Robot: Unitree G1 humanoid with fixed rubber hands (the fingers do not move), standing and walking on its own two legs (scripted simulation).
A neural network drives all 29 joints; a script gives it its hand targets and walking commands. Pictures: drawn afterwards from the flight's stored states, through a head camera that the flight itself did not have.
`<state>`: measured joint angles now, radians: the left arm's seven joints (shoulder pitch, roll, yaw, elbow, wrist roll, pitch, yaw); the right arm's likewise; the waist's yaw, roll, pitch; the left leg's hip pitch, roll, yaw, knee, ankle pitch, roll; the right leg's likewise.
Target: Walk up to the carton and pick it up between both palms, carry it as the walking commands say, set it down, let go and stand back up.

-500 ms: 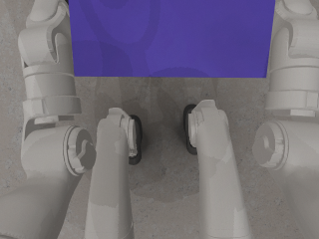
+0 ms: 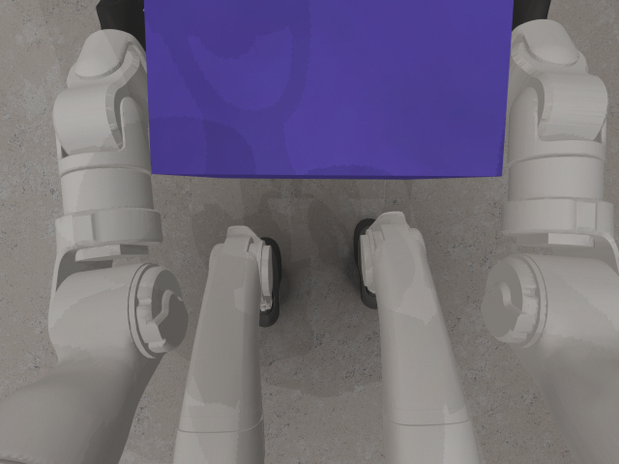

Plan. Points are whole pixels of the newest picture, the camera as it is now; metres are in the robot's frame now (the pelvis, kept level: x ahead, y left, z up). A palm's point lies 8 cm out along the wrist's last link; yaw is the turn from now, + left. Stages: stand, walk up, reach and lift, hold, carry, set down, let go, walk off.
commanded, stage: reach and lift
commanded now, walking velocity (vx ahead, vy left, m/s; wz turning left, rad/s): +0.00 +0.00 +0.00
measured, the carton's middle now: (321, 36) +0.54 -0.03 -0.11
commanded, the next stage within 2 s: none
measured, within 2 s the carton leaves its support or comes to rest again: neither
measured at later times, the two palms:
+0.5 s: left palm (79, 28) +0.50 +0.16 +0.02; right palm (562, 14) +0.49 -0.21 +0.01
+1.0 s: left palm out of the picture +0.48 +0.16 +0.09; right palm out of the picture +0.47 -0.20 +0.08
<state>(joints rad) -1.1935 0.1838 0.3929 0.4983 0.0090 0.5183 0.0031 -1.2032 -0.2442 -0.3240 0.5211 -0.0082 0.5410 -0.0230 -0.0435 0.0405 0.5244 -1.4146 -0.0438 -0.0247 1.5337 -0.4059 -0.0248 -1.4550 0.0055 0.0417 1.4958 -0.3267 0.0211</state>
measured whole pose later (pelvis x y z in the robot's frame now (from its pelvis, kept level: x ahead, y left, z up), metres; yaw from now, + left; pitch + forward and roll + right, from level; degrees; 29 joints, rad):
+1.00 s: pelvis +0.03 +0.00 +0.14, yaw +0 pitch +6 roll +1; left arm -0.86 0.09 0.37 0.41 0.09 0.49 -0.08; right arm -0.87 -0.13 -0.32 0.41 -0.09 0.51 0.04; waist -0.04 0.03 0.52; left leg -0.79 -0.04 -0.05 0.92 -0.24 -0.02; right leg -0.82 0.00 0.03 0.89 -0.18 0.01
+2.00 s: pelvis +0.13 +0.00 +0.21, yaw -1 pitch -6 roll +0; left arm -0.38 0.00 0.30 0.44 0.16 0.61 -0.14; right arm -0.37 0.01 -0.30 0.39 -0.16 0.67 0.09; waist -0.04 0.02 0.06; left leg -0.10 -0.01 -0.06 0.42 -0.20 0.00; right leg -0.14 0.00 0.03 0.39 -0.14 0.01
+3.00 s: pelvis +0.13 -0.01 +0.21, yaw -1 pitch -5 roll +0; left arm -0.27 0.00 0.25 0.28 0.12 0.69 -0.10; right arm -0.28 0.00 -0.20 0.28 -0.14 0.72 0.05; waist 0.03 0.02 0.05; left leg -0.14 0.00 -0.06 0.43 -0.20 -0.02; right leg -0.18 0.02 0.03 0.42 -0.14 -0.01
